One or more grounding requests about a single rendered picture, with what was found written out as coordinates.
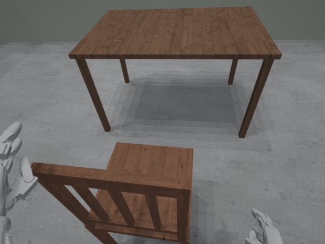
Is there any robot left forearm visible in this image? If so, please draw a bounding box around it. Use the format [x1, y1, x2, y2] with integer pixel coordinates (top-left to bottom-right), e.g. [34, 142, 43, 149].
[0, 216, 13, 244]

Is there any table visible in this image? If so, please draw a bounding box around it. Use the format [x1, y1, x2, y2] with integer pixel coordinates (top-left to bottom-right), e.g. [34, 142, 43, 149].
[68, 7, 282, 138]

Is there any robot left hand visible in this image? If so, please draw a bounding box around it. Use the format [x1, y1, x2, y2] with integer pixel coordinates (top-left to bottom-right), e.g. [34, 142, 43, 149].
[0, 121, 38, 216]

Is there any chair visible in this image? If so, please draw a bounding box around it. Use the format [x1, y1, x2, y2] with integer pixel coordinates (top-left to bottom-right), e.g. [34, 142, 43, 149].
[31, 142, 193, 244]

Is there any robot right hand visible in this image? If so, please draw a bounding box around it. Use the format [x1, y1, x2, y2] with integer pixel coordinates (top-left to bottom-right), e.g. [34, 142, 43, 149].
[245, 208, 283, 244]

